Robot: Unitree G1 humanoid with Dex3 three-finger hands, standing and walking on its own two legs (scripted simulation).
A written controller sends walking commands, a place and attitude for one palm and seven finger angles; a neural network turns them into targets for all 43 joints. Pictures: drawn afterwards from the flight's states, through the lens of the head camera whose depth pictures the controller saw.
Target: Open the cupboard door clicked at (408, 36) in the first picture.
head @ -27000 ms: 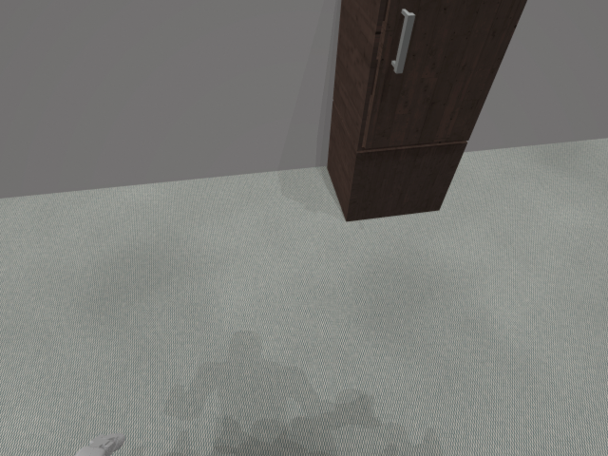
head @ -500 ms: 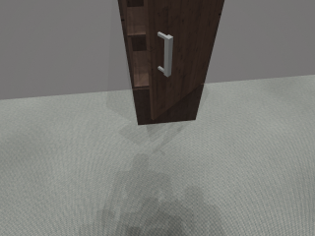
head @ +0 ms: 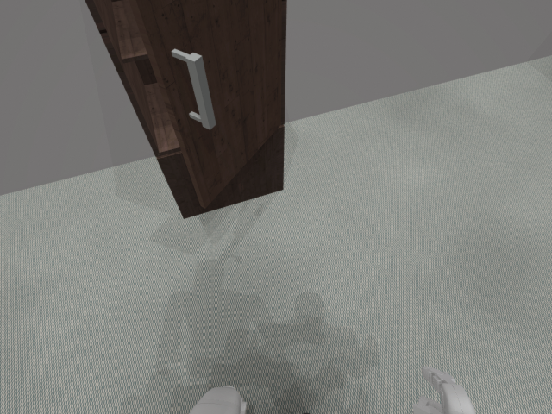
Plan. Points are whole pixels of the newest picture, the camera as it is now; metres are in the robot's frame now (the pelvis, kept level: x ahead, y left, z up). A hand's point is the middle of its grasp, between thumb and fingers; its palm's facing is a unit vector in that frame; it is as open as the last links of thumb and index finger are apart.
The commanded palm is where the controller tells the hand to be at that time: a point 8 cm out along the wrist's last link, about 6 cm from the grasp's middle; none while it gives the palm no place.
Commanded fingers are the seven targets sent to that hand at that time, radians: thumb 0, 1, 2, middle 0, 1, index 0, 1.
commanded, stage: walk to a spot facing it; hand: left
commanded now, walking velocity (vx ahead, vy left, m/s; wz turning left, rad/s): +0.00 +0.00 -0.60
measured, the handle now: (194, 91) +0.66 +0.24 +0.04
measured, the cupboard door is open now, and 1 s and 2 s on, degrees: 38 38 38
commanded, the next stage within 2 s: none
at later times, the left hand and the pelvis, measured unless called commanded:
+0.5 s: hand (180, 373) +0.18 +0.19 -0.17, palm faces -0.29 -0.91 -0.29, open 7.4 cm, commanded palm none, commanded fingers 0.00 0.90 0.90 -0.20 -0.30 -0.20 -0.30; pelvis +0.01 +0.01 -0.02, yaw -18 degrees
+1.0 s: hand (239, 324) +0.27 +0.10 -0.16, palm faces -0.60 -0.78 -0.19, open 7.4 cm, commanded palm none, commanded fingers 0.00 0.90 0.90 -0.20 -0.30 -0.20 -0.30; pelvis +0.06 +0.00 +0.00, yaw -37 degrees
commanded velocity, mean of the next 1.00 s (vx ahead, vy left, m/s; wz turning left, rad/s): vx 0.10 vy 0.00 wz -0.60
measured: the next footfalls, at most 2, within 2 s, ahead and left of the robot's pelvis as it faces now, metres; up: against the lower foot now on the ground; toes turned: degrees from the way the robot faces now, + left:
left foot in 0.10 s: +0.04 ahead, +0.16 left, +0.00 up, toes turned -5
right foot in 0.42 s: +0.03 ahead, -0.12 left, +0.00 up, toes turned -18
